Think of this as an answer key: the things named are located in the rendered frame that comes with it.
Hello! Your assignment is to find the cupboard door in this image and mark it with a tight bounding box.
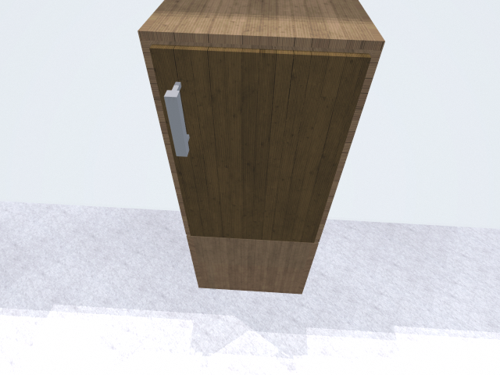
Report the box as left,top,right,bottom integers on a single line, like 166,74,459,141
149,45,371,243

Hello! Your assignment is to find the handle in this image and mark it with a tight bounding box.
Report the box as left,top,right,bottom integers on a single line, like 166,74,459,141
164,82,190,157

